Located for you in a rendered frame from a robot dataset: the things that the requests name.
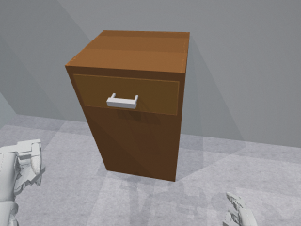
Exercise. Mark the robot left forearm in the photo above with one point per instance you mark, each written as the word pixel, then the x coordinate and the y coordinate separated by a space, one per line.
pixel 8 211

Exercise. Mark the robot right hand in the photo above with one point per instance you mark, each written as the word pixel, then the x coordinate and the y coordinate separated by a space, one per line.
pixel 244 217

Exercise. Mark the cabinet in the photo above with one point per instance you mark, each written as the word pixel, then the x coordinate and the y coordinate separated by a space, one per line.
pixel 135 142

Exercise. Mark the drawer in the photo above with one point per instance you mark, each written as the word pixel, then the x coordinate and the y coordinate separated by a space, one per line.
pixel 154 95

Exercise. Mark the robot left hand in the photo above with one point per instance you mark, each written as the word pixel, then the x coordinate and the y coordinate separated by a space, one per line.
pixel 30 161

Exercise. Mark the handle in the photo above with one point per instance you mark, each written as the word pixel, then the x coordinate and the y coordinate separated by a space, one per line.
pixel 123 103

